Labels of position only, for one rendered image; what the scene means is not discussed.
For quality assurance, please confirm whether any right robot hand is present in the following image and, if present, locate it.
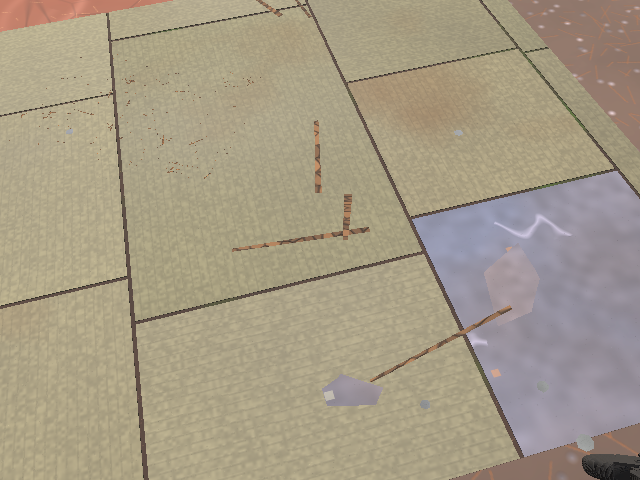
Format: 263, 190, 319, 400
582, 453, 640, 480

